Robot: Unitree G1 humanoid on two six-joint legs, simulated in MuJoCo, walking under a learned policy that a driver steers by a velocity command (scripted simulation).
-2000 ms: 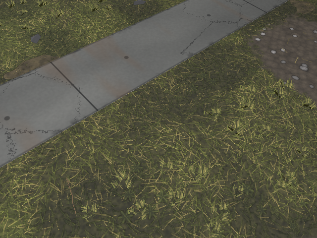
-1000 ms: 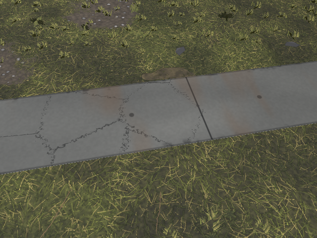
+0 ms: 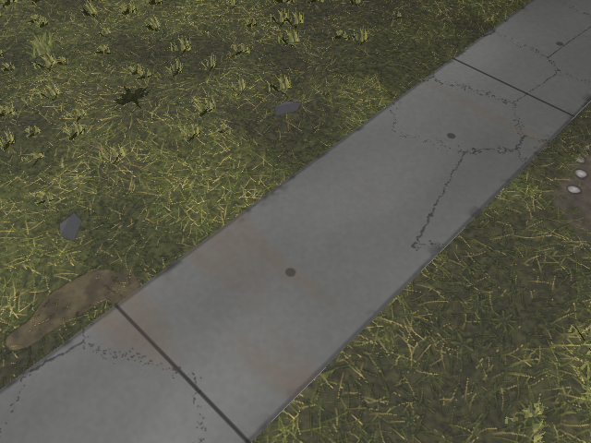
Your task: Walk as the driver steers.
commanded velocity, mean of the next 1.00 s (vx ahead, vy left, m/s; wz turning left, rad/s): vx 0.35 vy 0.00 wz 0.18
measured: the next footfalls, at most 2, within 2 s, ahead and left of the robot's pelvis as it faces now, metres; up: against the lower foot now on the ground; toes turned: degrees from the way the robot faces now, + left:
right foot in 0.36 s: +0.33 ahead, -0.16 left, +0.00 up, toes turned -5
left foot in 0.88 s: +0.47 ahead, +0.07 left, +0.00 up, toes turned +14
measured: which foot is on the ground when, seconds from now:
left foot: down 0.00-0.36, up 0.38-0.86, down 0.88-1.00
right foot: up 0.00-0.34, down 0.36-0.88, up 0.90-1.00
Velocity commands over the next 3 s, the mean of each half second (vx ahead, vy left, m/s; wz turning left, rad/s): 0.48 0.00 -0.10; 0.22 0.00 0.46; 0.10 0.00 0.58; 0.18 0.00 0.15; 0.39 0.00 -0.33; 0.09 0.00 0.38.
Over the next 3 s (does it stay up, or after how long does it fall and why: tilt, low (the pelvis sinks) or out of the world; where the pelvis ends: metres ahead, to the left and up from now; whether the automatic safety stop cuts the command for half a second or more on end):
stays up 1.08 0.29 -0.10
